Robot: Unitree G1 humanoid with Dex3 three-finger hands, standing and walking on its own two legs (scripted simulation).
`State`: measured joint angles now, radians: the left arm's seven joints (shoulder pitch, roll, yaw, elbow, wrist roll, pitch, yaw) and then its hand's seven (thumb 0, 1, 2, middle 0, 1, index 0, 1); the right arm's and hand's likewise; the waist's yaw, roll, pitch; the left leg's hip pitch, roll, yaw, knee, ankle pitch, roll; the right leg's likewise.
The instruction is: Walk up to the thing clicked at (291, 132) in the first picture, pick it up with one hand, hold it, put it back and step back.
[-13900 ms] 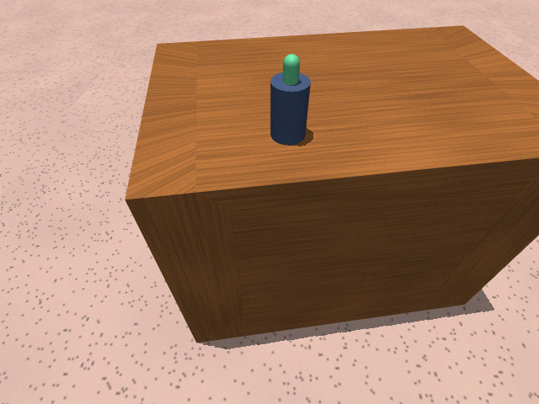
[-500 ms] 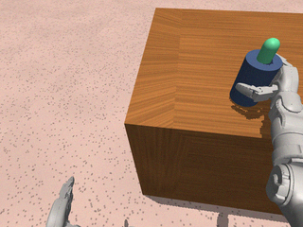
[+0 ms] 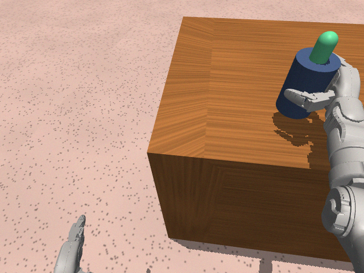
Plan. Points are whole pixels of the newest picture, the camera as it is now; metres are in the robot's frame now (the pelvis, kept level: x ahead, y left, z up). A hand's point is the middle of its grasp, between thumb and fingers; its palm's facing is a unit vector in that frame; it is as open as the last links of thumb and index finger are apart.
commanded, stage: settle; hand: right
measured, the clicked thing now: (309, 75) +0.48 -0.20 +0.19
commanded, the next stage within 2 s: lift in 0.02 s
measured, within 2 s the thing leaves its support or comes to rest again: neither
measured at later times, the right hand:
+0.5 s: hand (315, 70) +0.47 -0.20 +0.21, palm faces +0.19 +0.98 -0.02, open 11.0 cm
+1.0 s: hand (347, 71) +0.37 -0.19 +0.27, palm faces +0.20 +0.98 -0.04, open 11.0 cm
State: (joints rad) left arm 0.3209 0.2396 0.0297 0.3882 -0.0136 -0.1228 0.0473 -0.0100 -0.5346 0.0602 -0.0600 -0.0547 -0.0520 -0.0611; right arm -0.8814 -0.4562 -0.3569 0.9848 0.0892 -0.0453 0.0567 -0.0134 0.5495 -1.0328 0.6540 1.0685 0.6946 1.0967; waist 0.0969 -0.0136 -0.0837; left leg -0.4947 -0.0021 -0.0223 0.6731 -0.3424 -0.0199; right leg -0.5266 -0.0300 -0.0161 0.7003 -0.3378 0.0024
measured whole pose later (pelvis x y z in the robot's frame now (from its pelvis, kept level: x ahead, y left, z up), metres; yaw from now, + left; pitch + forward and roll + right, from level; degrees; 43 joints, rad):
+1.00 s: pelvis -0.01 +0.01 +0.01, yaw -2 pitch +0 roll +0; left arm 0.30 0.24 0.06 0.51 -0.04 -0.10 0.03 -0.01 -0.52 0.05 -0.04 -0.05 -0.04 -0.05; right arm -0.63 -0.34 -0.30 0.22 0.18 0.51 0.04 -0.01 0.58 -1.06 0.67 1.06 0.71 1.09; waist -0.01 -0.07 -0.08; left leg -0.28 0.02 0.00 0.59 -0.31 -0.01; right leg -0.30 -0.01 0.00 0.57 -0.27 0.01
